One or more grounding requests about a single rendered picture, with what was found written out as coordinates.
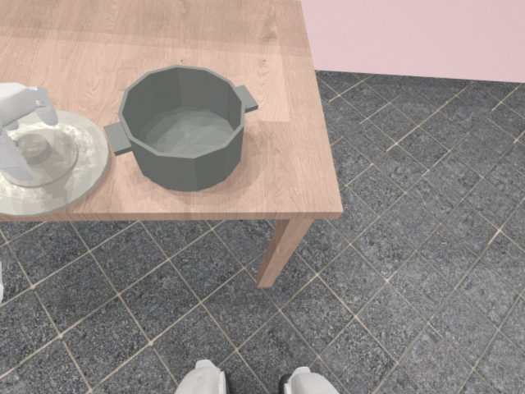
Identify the lid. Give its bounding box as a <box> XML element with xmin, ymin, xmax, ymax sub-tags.
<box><xmin>0</xmin><ymin>111</ymin><xmax>110</xmax><ymax>218</ymax></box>

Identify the pot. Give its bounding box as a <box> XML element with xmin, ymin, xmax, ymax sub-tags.
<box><xmin>103</xmin><ymin>65</ymin><xmax>258</xmax><ymax>192</ymax></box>

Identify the table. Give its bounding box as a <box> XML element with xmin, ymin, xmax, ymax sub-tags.
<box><xmin>0</xmin><ymin>0</ymin><xmax>344</xmax><ymax>288</ymax></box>

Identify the knob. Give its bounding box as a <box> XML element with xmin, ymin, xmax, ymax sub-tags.
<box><xmin>17</xmin><ymin>134</ymin><xmax>53</xmax><ymax>165</ymax></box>

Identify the robot left thigh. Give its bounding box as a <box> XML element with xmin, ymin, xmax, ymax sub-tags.
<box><xmin>174</xmin><ymin>367</ymin><xmax>226</xmax><ymax>394</ymax></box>

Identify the right robot shin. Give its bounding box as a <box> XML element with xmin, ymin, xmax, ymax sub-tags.
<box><xmin>290</xmin><ymin>367</ymin><xmax>311</xmax><ymax>380</ymax></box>

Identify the left robot hand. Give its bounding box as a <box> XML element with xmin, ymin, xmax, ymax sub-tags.
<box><xmin>0</xmin><ymin>82</ymin><xmax>58</xmax><ymax>181</ymax></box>

